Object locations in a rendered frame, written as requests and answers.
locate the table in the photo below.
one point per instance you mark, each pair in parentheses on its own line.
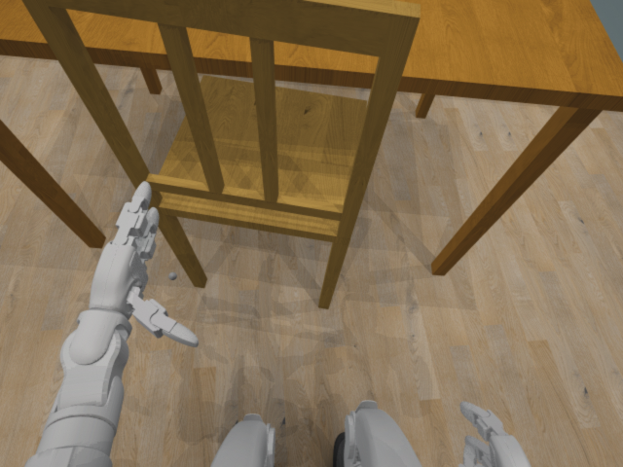
(549,52)

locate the right robot hand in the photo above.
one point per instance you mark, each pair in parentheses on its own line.
(503,449)

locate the chair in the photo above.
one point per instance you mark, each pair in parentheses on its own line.
(252,155)

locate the robot left forearm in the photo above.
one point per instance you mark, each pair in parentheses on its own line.
(84,418)

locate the robot right thigh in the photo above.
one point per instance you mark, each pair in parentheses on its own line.
(375,439)

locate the left robot hand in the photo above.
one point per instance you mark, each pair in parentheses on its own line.
(122,264)

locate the robot left shin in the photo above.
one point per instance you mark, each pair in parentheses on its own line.
(253,416)

